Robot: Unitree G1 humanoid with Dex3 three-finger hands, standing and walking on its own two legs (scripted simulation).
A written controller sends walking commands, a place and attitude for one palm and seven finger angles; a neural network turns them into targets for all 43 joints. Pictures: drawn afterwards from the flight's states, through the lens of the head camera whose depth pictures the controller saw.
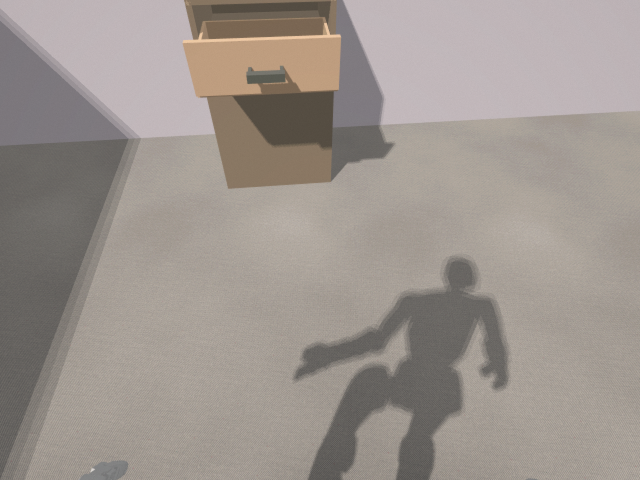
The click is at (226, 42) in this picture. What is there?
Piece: drawer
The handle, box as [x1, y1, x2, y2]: [246, 66, 285, 83]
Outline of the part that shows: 284,70 282,66 280,66 279,70 252,71 251,67 248,67 248,70 246,71 247,83 285,81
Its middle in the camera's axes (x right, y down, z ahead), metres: -0.16 -0.48 +1.13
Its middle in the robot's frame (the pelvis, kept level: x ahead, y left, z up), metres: +1.16 +0.23 -0.06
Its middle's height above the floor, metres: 0.71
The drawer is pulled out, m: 0.28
